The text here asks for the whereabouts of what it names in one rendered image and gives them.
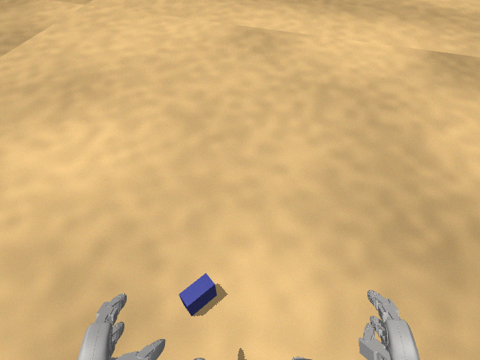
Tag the right robot hand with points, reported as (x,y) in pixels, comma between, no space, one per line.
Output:
(397,341)

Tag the carton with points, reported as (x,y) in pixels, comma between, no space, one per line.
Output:
(198,294)

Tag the left robot hand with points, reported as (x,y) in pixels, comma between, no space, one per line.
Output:
(101,336)

